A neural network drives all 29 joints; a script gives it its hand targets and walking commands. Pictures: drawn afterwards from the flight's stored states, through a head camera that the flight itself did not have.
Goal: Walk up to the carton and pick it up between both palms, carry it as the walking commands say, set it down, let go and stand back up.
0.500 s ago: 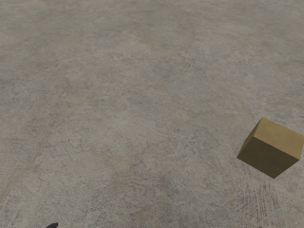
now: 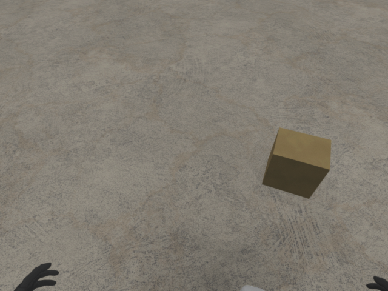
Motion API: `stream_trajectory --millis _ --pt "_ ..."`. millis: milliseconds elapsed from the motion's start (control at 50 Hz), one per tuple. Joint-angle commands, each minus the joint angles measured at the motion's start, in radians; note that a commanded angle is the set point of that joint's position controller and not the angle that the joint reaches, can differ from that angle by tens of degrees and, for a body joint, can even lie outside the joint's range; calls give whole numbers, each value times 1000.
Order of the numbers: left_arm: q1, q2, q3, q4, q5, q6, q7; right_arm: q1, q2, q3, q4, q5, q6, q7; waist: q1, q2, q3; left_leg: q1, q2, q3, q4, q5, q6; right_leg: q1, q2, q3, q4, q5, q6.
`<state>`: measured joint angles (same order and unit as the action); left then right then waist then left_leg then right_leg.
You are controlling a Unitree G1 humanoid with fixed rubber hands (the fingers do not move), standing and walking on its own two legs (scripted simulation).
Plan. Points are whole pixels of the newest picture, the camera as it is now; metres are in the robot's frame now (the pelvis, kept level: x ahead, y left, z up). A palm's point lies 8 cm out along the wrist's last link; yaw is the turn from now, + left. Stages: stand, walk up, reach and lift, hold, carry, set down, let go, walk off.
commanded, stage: walk up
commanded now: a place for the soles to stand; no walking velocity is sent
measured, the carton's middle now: (294, 163) +0.86 -0.51 -0.60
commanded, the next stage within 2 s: none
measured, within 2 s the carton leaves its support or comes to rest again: neither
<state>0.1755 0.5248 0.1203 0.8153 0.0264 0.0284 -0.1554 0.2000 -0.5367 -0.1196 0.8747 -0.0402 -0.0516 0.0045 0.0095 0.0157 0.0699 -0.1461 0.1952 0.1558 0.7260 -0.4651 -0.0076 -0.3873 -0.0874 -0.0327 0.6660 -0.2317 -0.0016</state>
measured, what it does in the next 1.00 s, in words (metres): walks ahead, turning right: left foot, then right foot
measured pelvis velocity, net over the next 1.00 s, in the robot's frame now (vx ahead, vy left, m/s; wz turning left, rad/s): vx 0.29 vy -0.18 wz -0.52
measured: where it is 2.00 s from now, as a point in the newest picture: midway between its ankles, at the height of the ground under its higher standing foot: (264, 242)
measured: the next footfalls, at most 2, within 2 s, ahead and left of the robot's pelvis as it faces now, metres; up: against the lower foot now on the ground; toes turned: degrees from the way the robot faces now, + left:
left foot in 0.20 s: +0.16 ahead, +0.07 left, +0.00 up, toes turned -5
right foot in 0.54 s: +0.23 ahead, -0.27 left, +0.00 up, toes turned -22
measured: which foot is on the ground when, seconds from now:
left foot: up 0.00-0.18, down 0.20-0.54, up 0.56-0.82, down 0.84-1.00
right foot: down 0.00-0.20, up 0.22-0.52, down 0.54-0.84, up 0.86-1.00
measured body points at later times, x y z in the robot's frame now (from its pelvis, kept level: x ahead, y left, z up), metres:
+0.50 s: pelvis +0.14 -0.08 +0.02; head +0.17 -0.07 +0.47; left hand +0.39 +0.17 -0.07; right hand +0.02 -0.44 -0.04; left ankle +0.12 +0.08 -0.71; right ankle +0.18 -0.26 -0.69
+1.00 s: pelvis +0.29 -0.18 +0.01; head +0.29 -0.17 +0.46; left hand +0.52 +0.07 -0.09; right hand +0.16 -0.50 -0.07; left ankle +0.37 -0.08 -0.71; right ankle +0.25 -0.30 -0.67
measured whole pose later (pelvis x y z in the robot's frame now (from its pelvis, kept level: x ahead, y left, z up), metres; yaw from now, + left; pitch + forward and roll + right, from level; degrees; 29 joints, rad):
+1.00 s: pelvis +0.29 -0.18 +0.01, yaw -30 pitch -2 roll +0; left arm 0.34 0.47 0.03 0.78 0.01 -0.04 -0.07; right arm 0.40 -0.47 -0.04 0.76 -0.03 -0.11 0.03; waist -0.03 -0.03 0.02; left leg -0.30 0.08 0.12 0.65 -0.31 0.02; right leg -0.49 0.01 0.04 1.02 -0.42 -0.03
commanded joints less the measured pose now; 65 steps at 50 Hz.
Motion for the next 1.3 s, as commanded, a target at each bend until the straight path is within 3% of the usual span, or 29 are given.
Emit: stream_trajectory --millis 0,60,140,160,180,200,240,260,400,460,500,520,540,560,580,640,760,800,820,840,860,960,1040,1100,1120,1140,1160,1200,1280 --pt "130 273 68 -67 -25 -28 52 -66 -132 0 -144 28 -30 5 61 -168 -46 -498 -96 -179 451 -92 28 271 -236 644 -436 -288 -296" --pt "-3 235 41 -131 -7 -20 58 89 -143 5 -94 48 -32 4 -12 -226 -39 -218 -133 -102 128 -114 9 20 -93 348 -362 -311 -206" --pt "-74 170 13 -171 7 -9 45 271 -138 -11 -73 28 -39 -5 -101 -159 -76 178 -188 -51 -138 160 16 -261 -11 294 -200 -379 -146" --pt "-90 97 -8 -191 13 -7 50 368 -193 -31 -67 12 -47 -17 -176 56 -90 315 -74 -220 -261 12 32 -444 88 234 61 -452 -105" --pt "-102 31 -20 -226 8 -11 58 345 -314 -56 -102 -27 -59 -32 -167 283 -45 178 261 -768 -561 -443 117 -548 183 211 448 -320 -38" --pt "-71 136 6 -207 15 -9 65 173 -310 -53 -149 -8 -62 -41 -93 32 81 -29 359 -833 -639 -504 158 -495 92 302 534 -206 -14" --pt "73 185 24 -130 -4 -19 55 87 -234 -35 -167 15 -82 -36 -6 -36 57 -43 227 -587 -559 -238 149 -336 31 253 484 -50 6" --pt "109 165 25 -114 -9 -24 50 77 -198 -25 -161 11 -84 -32 4 28 45 -43 157 -449 -525 -138 146 -289 21 218 425 -24 10" --pt "-67 75 -5 -170 -21 -52 20 231 -214 -31 -133 14 -77 -2 -87 180 7 41 69 -59 -370 507 173 -139 28 -11 39 -72 -6" --pt "6 91 0 -142 -16 -58 27 235 -216 -28 -147 22 -55 5 -45 170 -70 -36 86 -7 -249 451 159 102 98 -101 -83 -27 -31" --pt "230 168 37 -81 -14 -69 57 239 -141 1 -168 22 -41 9 82 -65 -173 -236 16 70 161 448 96 458 116 -8 -174 -71 -84" --pt "331 257 64 -75 -9 -75 83 220 -57 33 -210 21 -43 11 130 -303 -215 -528 -92 49 422 70 49 643 -124 398 -239 -180 -183" --pt "299 312 65 -120 -14 -77 96 194 -74 42 -234 28 -46 6 111 -245 -221 -647 -115 -78 514 -77 33 635 -293 732 -338 -132 -295" --pt "249 279 61 -120 -36 -75 96 165 -151 21 -219 34 -42 5 91 -71 -175 -563 -45 -167 521 -1 38 490 -278 655 -340 -150 -315" --pt "192 239 43 -140 -50 -76 99 177 -152 19 -204 39 -43 7 52 -39 -130 -522 -38 -172 465 31 39 386 -229 531 -314 -90 -292" --pt "109 188 5 -162 -31 -80 106 269 -140 22 -148 32 -38 14 -8 -123 -46 -340 -66 -121 246 -4 28 117 -101 297 -254 30 -249" --pt "52 174 -12 -188 -25 -79 94 291 -110 13 -145 20 -51 23 -37 -182 -36 -79 -133 -51 -36 239 39 -126 -63 305 -232 -238 -210" --pt "29 96 -40 -202 -17 -72 97 401 -176 -19 -121 7 -67 13 -127 23 -45 166 -64 -204 -179 44 88 -390 49 221 55 -394 -137" --pt "57 30 -56 -215 -25 -78 104 442 -278 -43 -132 -17 -78 3 -145 252 -69 167 197 -687 -450 -337 185 -498 196 124 399 -359 -79" --pt "56 125 -35 -199 -9 -80 112 350 -293 -43 -166 -2 -74 3 -118 67 21 28 326 -847 -568 -523 255 -469 107 184 507 -297 -58" --pt "102 162 -30 -175 -15 -85 108 271 -282 -40 -178 11 -76 4 -69 24 50 -6 313 -791 -549 -446 289 -435 67 176 518 -228 -47" --pt "133 120 -21 -112 -24 -101 83 226 -213 -18 -154 13 -71 20 -46 136 65 -131 119 -313 -451 -19 245 -232 35 59 233 -154 -12" --pt "131 91 -23 -91 -29 -105 71 186 -198 -15 -173 19 -56 39 -38 200 17 -181 69 -161 -403 87 205 -22 70 -46 10 -25 -6" --pt "212 123 -2 -53 -23 -115 88 191 -138 7 -183 21 -36 43 13 55 -64 -275 19 -84 -178 59 148 238 126 -69 -88 14 -18" --pt "302 157 16 -35 -22 -119 103 190 -107 21 -191 21 -31 42 70 -58 -106 -376 -30 -38 24 87 114 390 92 23 -143 -82 -46" --pt "397 248 41 -32 -12 -124 125 182 -43 43 -215 22 -30 41 118 -276 -138 -561 -120 -2 341 1 63 494 -148 449 -266 -277 -146" --pt "377 287 35 -71 -11 -127 137 157 -68 47 -224 19 -23 32 100 -189 -95 -638 -134 -139 443 -80 59 446 -299 774 -379 -304 -237" --pt "246 255 23 -93 -39 -129 138 190 -144 19 -178 32 -7 25 32 -47 -38 -573 -67 -212 441 9 51 289 -261 633 -366 -264 -261" --pt "202 209 -6 -90 -32 -137 146 243 -131 22 -124 29 -2 38 -4 -119 -9 -422 -67 -175 259 84 37 106 -153 375 -300 -29 -229"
